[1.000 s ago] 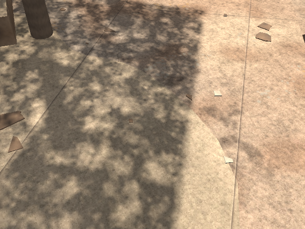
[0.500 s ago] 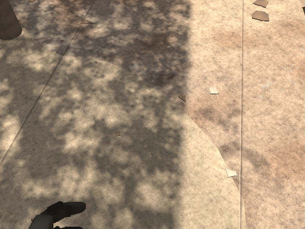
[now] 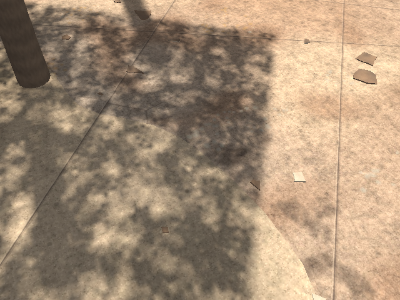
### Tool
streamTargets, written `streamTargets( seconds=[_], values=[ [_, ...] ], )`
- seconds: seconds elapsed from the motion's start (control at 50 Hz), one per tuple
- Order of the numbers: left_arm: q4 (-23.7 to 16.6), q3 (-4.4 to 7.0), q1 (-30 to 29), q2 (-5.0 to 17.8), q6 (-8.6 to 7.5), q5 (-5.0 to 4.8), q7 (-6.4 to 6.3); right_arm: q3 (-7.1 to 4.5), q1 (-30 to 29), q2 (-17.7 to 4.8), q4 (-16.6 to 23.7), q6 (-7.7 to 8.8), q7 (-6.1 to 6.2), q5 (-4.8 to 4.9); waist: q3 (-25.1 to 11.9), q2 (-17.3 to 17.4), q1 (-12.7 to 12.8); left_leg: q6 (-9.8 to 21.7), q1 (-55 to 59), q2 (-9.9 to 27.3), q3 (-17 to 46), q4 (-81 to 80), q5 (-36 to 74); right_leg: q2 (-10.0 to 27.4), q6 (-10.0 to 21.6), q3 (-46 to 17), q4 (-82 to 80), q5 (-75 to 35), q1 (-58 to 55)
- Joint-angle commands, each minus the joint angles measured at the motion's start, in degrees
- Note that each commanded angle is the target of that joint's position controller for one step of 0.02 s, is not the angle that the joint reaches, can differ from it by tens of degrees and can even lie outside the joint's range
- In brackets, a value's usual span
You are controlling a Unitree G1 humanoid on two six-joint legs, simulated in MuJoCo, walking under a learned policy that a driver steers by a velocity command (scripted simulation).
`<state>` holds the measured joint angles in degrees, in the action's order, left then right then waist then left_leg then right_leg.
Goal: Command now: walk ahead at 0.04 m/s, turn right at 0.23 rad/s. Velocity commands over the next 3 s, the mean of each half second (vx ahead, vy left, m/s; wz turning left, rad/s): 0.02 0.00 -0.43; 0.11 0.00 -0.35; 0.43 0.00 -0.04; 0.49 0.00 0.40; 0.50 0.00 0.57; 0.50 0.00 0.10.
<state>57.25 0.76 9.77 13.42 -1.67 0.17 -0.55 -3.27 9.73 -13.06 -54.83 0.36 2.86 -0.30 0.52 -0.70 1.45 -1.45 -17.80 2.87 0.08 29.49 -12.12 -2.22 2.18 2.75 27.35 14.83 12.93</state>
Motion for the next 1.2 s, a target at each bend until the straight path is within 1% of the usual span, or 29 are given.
streamTargets(
  seconds=[0.02,0.06,0.1,0.12,0.16,0.2,0.24,0.26,0.28,0.3,0.32,0.34,0.36,0.38,0.42,0.52,0.64,0.74,0.78,0.84,0.86,0.88,0.9,0.92,0.94,0.98,1.0,1.1,1.2],
  values=[
    [-4.22,2.08,-0.86,7.88,0.95,-0.59,-0.97,-2.91,2.88,-9.87,1.66,0.93,1.08,0.33,-2.34,7.04,-1.60,5.11,10.00,4.95,4.37,-3.96,9.72,1.97,1.91,-2.86,2.05,-6.57,9.15],
    [-5.86,2.29,-1.44,6.61,1.27,-0.70,-0.97,-3.53,6.51,-10.73,1.05,0.81,1.84,0.36,-4.69,8.80,-2.81,8.91,14.13,10.75,8.96,-4.15,18.20,1.18,0.85,-2.07,10.13,-6.42,13.36],
    [-6.85,2.76,-0.76,5.85,1.92,-0.64,-0.65,-3.62,4.76,-10.92,2.40,0.74,2.63,0.22,-6.20,13.11,-2.91,14.32,15.05,18.99,14.83,-5.40,28.38,0.75,-0.48,-0.96,21.25,12.44,16.69],
    [-7.72,3.18,-1.72,6.39,2.42,-0.87,-0.41,-3.57,3.77,-11.06,3.49,0.94,2.90,-0.12,-5.93,12.77,-3.78,16.51,14.53,22.10,16.73,-6.78,31.36,2.20,-1.08,-2.45,28.69,20.98,19.10],
    [-8.94,3.52,-1.36,6.14,3.48,-1.70,-0.07,-3.98,-2.67,-12.71,5.46,1.23,3.15,0.52,-4.81,9.42,-1.13,13.28,10.62,20.77,12.35,-7.58,27.48,6.49,-1.57,-5.29,26.05,18.81,17.50],
    [-8.24,3.74,0.73,5.85,4.01,-1.48,0.51,-4.35,-6.14,-13.64,5.93,0.68,2.89,1.07,-5.62,9.23,0.06,9.65,5.60,16.50,4.58,-6.34,24.70,4.57,-1.76,-0.85,18.04,9.09,8.56],
    [-6.91,4.63,4.77,6.12,4.54,-1.12,1.39,-4.20,-6.19,-12.57,5.29,-0.18,2.21,1.50,-6.37,8.10,1.86,6.69,1.22,13.48,-1.32,-1.43,15.85,0.79,-0.63,3.70,8.81,-1.77,-0.86],
    [-6.78,5.36,5.77,6.96,4.64,-0.89,1.58,-3.82,-3.66,-10.36,4.16,-0.53,1.72,1.60,-5.58,3.72,1.75,3.74,-2.63,10.80,-4.81,5.30,5.51,0.29,1.15,1.26,3.15,-5.17,-5.15],
    [-8.37,6.86,5.33,12.92,4.42,-0.57,0.80,-2.74,-1.20,-6.53,4.36,-0.89,1.05,-0.09,-2.31,-12.96,0.27,-1.73,-15.28,3.90,-10.46,21.20,-14.92,11.05,6.36,-16.49,-5.39,-19.68,-9.44],
    [-10.85,6.85,6.11,17.82,3.14,1.84,1.00,-2.05,-6.47,-5.19,8.30,-0.56,1.17,-0.99,-4.45,-18.96,1.66,-3.11,-22.52,-3.15,-2.02,35.33,-29.91,23.83,17.89,-37.02,-9.84,-30.62,-7.22],
    [-11.11,6.48,6.37,16.62,1.52,2.55,1.31,-2.59,-7.74,-7.45,8.91,-0.35,1.30,-0.05,-6.41,-11.20,2.13,-2.00,-22.85,-2.27,3.81,41.93,-27.94,23.90,20.10,-36.76,-10.50,-26.21,-6.99],
    [-11.82,6.20,3.15,15.37,0.42,1.50,0.99,-2.97,-7.14,-8.83,8.64,-0.20,1.40,0.56,-4.42,-8.11,0.21,-0.91,-24.21,-1.39,4.92,42.50,-22.49,20.87,17.02,-31.58,-9.34,-23.13,-6.64],
    [-12.59,6.02,0.08,14.07,0.12,0.07,0.48,-3.45,-5.93,-9.98,7.45,-0.17,1.84,0.27,-3.62,-4.70,-1.09,-0.68,-24.35,-0.16,5.12,40.71,-17.01,17.75,13.12,-27.14,-8.28,-20.58,-6.52],
    [-13.16,5.61,-1.67,12.74,0.24,-0.81,0.03,-3.75,-5.79,-10.85,7.09,-0.20,2.31,-0.18,-3.71,-4.34,-1.44,-0.81,-23.23,0.38,5.47,38.76,-13.83,16.31,11.01,-25.02,-7.72,-21.62,-6.02],
    [-13.24,5.25,-0.09,11.72,0.72,-0.72,-0.69,-3.66,-5.03,-9.77,7.18,0.10,1.99,-0.10,-5.66,-4.37,-1.60,-1.27,-19.61,-1.11,5.07,37.84,-10.17,14.30,10.53,-22.66,-7.52,-26.71,-6.18],
    [-13.49,5.72,2.86,12.51,1.33,-1.17,-1.79,-2.99,-7.40,-7.72,8.75,0.52,1.56,0.43,-5.93,-4.57,-0.39,-2.70,-20.72,-2.93,6.08,27.38,-6.89,13.49,10.57,-24.42,-8.07,-23.85,-11.65],
    [-14.91,6.14,1.08,13.05,2.12,-0.92,-2.05,-2.91,-8.60,-8.25,9.53,0.98,0.75,0.59,-3.68,-6.53,-0.06,-3.74,-14.90,-3.76,6.87,16.91,-5.60,11.63,10.26,-27.76,-9.50,-11.47,-6.85],
    [-15.28,5.45,0.03,11.95,2.64,-0.14,-1.74,-2.53,-7.62,-8.67,9.58,1.89,-0.34,0.87,-4.60,-6.96,0.68,-3.11,-7.13,-3.20,5.31,11.95,-7.51,11.63,11.08,-28.66,-7.56,-17.78,-5.08],
    [-15.07,4.88,0.09,11.09,2.79,-0.41,-1.55,-2.25,-6.44,-8.52,9.37,2.44,-1.19,1.14,-5.43,-6.54,0.51,-1.92,-2.71,-3.32,3.98,6.69,-7.03,10.59,10.65,-29.31,-8.29,-6.46,-4.12],
    [-14.32,3.55,0.69,9.01,2.59,-0.60,-1.42,-1.76,-2.59,-7.40,7.85,3.67,-2.25,0.90,-2.71,-5.61,-1.88,1.22,9.39,-3.52,1.41,-7.72,-0.92,6.12,7.51,-28.78,-7.73,13.40,3.12],
    [-14.18,2.90,1.40,7.18,2.02,-0.21,-1.29,-1.98,0.90,-9.19,7.10,4.08,-2.14,0.31,-3.28,-2.12,-2.66,3.65,15.66,2.30,6.88,-8.88,-2.54,3.65,5.27,-25.97,-1.99,16.62,8.21],
    [-14.63,2.33,2.47,4.83,1.21,-0.40,-1.06,-2.67,5.35,-13.40,6.12,4.24,-1.92,-0.55,-4.26,7.95,-2.00,9.05,20.52,10.88,19.26,-12.68,-9.36,-4.00,1.95,-15.04,12.01,18.43,15.64],
    [-17.28,3.28,-2.24,8.21,0.03,-1.38,-1.07,-3.79,8.65,-16.77,4.67,4.63,-2.49,-1.24,1.07,14.53,-4.13,16.41,18.59,18.69,35.19,-19.41,-19.22,-5.32,1.01,-10.99,20.50,21.70,26.95],
    [-17.24,4.36,-3.76,12.00,-0.79,-1.73,-1.00,-3.30,6.49,-14.26,5.59,5.29,-2.45,-0.57,5.28,9.97,-3.84,17.24,16.73,19.18,35.43,-20.31,-24.70,-0.95,0.34,-12.84,26.70,16.83,30.72],
    [-16.18,4.70,-2.50,12.29,-1.07,-1.57,-0.55,-2.70,4.48,-12.18,6.21,5.51,-2.13,0.34,5.66,8.96,-2.58,15.17,16.95,16.36,30.94,-20.57,-23.97,0.93,-0.32,-11.70,28.52,12.09,31.36],
    [-15.68,4.63,-2.77,10.50,-1.62,-0.93,0.24,-2.15,4.74,-10.80,6.52,5.32,-1.82,1.23,4.92,8.90,-2.85,12.79,18.53,13.28,24.98,-21.76,-18.42,3.85,-1.73,-8.48,28.62,5.53,32.12],
    [-15.90,4.34,-4.32,8.99,-2.04,-0.80,0.58,-1.96,5.92,-10.47,6.28,5.34,-1.75,1.01,4.56,8.37,-3.60,12.25,17.80,11.74,21.60,-22.43,-13.86,4.47,-2.21,-6.95,27.82,2.29,30.89],
    [-17.81,2.77,-10.73,4.30,-3.19,-0.99,1.42,-2.18,9.83,-11.76,5.63,5.08,-1.90,1.14,3.68,8.75,-6.34,11.66,13.28,7.83,10.60,-22.45,0.10,4.07,-3.47,-1.85,11.49,-6.01,20.96],
    [-18.81,3.08,-11.59,6.91,-3.44,-1.98,2.42,-2.55,12.35,-13.72,5.25,4.47,-2.61,2.03,4.32,9.35,-5.47,11.74,12.02,11.38,11.04,-20.55,2.62,3.36,-1.40,-1.11,3.47,-7.00,12.53]
  ],
)
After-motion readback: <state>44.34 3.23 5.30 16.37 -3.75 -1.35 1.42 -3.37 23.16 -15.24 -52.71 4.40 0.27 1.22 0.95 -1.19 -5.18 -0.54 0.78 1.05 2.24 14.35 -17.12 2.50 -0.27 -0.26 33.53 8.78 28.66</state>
